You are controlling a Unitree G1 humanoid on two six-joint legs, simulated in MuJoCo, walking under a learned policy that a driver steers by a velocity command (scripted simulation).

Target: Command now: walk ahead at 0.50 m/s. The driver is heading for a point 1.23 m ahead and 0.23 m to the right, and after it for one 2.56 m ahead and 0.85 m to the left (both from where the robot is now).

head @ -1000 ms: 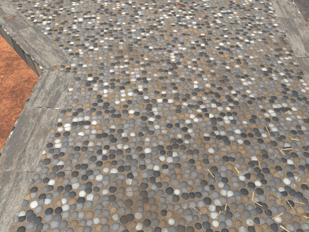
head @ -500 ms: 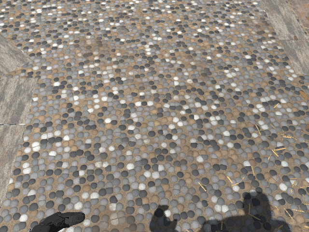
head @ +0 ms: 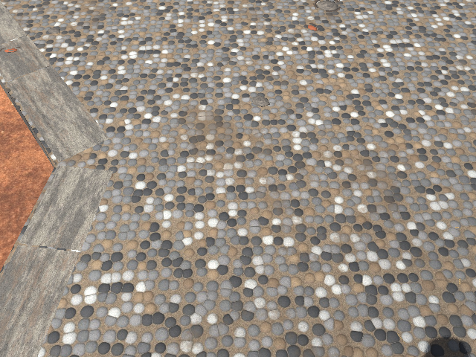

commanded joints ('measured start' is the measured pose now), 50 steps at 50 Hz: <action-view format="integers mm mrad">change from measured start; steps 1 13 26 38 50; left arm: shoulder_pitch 53 -29 -382 -107 -25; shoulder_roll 168 73 29 139 162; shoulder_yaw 38 27 16 72 62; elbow -14 -74 -238 -258 -227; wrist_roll -5 -21 -4 -2 -3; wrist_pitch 10 17 24 11 10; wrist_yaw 9 11 -39 -24 8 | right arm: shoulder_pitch -125 151 307 123 -82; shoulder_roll -74 -87 -157 -149 -85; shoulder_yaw -10 -31 -54 -34 -16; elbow -103 9 80 -72 -148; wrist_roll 6 -31 -15 1 -10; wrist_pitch -23 -37 -7 -81 -31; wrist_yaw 21 14 -38 -17 0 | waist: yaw -13 -71 -158 -33 3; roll -90 54 -11 -22 -112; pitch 74 -28 95 -116 12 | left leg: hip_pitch -24 468 705 -116 108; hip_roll -24 149 168 -13 -48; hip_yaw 10 -146 170 -74 4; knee -59 -423 -425 677 -3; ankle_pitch -71 -157 68 -452 81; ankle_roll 28 187 134 5 -47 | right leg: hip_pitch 31 -615 -792 44 -231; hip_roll -326 -215 -169 -299 -192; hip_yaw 139 157 53 521 241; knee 4 967 458 95 15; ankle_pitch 342 -7 315 222 267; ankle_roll -143 -5 -10 -286 -179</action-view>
